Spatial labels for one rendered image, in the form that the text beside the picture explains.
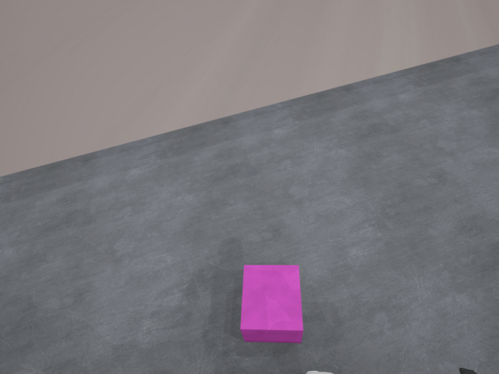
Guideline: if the carton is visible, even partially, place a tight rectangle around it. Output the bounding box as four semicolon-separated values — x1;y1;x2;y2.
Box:
240;265;303;343

